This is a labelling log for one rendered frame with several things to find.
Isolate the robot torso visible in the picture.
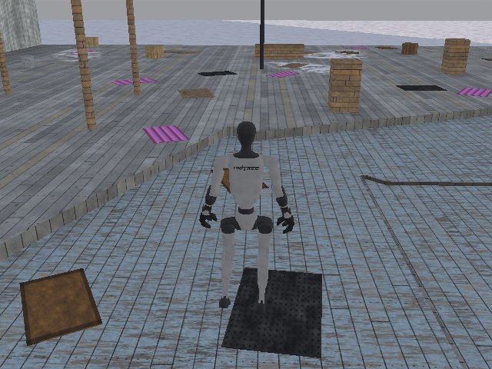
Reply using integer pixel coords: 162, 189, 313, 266
228, 152, 264, 231

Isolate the right robot forearm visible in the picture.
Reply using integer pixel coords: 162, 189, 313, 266
276, 186, 292, 218

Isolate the left robot upper arm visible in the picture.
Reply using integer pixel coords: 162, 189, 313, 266
209, 155, 231, 197

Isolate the left robot forearm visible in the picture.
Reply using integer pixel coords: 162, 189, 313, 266
201, 185, 217, 215

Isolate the right robot hand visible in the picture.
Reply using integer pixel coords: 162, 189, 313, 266
277, 215, 294, 234

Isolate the left robot hand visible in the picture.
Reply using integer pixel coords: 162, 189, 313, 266
199, 213, 217, 228

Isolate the robot right foot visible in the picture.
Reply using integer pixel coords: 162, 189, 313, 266
256, 295, 267, 313

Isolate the right robot upper arm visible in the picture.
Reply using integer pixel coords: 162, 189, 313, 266
262, 155, 284, 198

